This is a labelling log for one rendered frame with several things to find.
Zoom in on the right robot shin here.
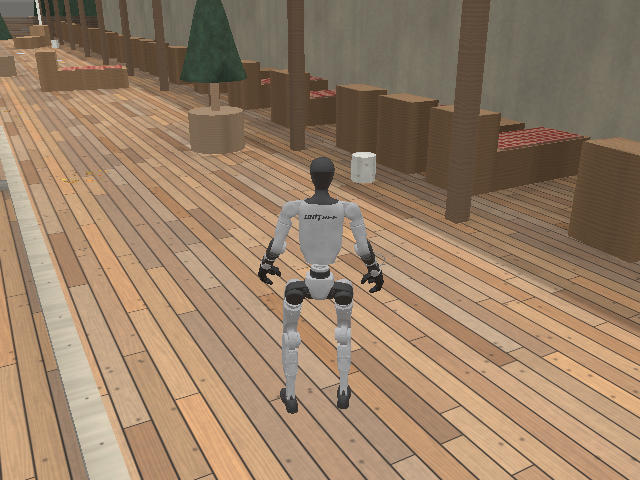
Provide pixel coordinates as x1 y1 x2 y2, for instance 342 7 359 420
337 328 351 396

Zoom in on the robot left hand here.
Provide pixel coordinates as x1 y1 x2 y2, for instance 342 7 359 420
258 264 281 285

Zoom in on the robot right forearm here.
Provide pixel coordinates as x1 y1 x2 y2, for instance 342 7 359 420
360 240 381 277

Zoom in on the left robot upper arm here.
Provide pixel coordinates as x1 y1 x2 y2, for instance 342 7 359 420
270 200 301 254

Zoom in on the robot left forearm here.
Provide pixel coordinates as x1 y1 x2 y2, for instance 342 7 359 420
261 238 280 270

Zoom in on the robot right hand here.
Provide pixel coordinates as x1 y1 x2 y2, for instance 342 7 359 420
361 270 384 293

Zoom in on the right robot upper arm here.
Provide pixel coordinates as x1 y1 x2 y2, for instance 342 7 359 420
342 201 370 256

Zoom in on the robot head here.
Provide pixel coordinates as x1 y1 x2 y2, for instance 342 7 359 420
304 157 339 205

